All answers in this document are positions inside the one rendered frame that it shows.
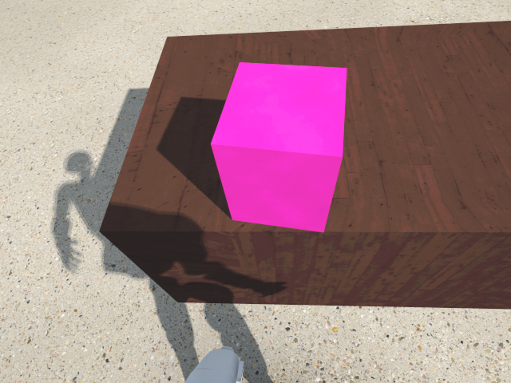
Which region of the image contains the left robot thigh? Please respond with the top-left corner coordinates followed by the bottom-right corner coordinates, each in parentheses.
top-left (185, 349), bottom-right (244, 383)

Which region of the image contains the carton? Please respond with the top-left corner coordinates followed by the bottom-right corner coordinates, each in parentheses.
top-left (211, 62), bottom-right (347, 232)

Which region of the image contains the pedestal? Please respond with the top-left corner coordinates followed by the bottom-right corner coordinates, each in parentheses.
top-left (99, 21), bottom-right (511, 309)

